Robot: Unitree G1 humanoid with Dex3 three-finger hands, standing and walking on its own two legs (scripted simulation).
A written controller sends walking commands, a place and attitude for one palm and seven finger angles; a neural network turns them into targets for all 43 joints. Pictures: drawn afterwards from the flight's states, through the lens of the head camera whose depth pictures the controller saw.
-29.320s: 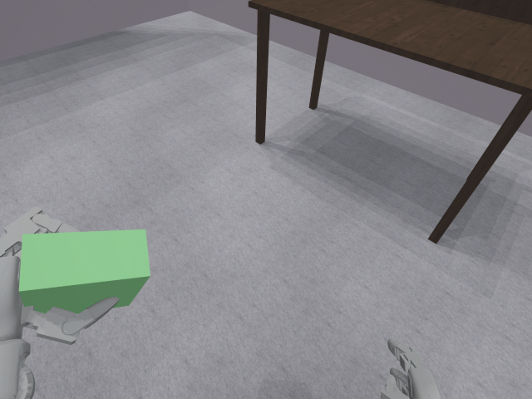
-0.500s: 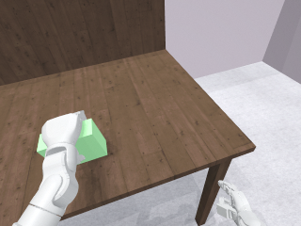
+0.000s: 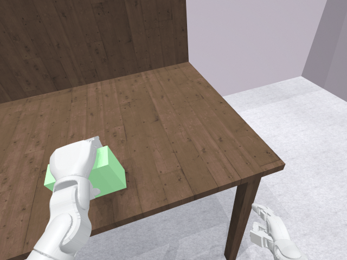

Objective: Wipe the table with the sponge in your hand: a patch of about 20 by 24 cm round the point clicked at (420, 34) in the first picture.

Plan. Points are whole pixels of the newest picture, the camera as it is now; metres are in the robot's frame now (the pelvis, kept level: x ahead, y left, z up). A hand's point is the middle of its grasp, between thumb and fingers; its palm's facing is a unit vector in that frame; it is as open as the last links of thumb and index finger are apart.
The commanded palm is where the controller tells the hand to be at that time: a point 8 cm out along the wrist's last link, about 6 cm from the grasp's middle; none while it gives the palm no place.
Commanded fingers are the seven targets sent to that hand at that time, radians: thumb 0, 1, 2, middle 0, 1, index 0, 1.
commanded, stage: slide across to the third lane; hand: left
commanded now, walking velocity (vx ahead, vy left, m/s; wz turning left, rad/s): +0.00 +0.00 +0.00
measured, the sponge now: (92, 180) +0.26 +0.24 +0.08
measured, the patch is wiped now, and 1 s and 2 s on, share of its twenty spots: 0.60 0.80 0.90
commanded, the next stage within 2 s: wipe forward along the third lane in 0.58 s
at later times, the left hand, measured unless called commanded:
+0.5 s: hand (108, 170) +0.27 +0.19 +0.12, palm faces +0.12 -0.10 -0.99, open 9.8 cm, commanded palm +0.24 +0.16 +0.17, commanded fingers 0.00 0.10 1.30 -1.20 -1.60 -1.20 -1.60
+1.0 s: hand (121, 162) +0.30 +0.17 +0.11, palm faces +0.04 -0.05 -1.00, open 9.9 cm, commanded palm +0.28 +0.16 +0.15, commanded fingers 0.00 0.10 1.30 -1.20 -1.60 -1.20 -1.60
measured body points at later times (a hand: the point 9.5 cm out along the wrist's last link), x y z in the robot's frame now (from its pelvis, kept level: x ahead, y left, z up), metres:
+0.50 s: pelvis -0.02 -0.01 +0.00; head -0.05 -0.07 +0.45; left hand +0.25 +0.19 +0.17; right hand +0.24 -0.19 -0.07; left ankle +0.00 +0.12 -0.73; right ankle -0.01 -0.09 -0.73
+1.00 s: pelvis -0.03 -0.03 +0.00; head -0.07 -0.08 +0.44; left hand +0.29 +0.17 +0.16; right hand +0.21 -0.22 -0.08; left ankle +0.00 +0.11 -0.73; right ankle -0.01 -0.09 -0.73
